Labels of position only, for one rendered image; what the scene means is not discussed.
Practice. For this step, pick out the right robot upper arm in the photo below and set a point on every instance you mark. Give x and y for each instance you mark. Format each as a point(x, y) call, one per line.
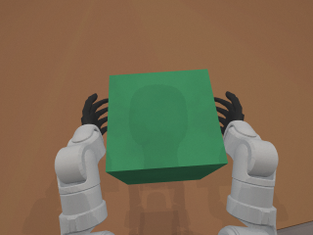
point(241, 230)

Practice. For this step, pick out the right robot hand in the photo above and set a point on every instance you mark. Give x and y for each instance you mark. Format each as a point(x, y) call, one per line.
point(235, 110)

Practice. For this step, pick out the robot right forearm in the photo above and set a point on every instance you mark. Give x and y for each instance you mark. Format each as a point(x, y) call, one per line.
point(255, 163)

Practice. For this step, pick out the carton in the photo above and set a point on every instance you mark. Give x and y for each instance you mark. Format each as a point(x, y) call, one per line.
point(163, 127)

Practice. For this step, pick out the robot left forearm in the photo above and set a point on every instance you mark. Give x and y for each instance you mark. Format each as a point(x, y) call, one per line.
point(76, 166)

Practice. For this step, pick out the left robot hand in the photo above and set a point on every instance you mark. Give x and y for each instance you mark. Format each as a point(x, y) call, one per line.
point(89, 114)

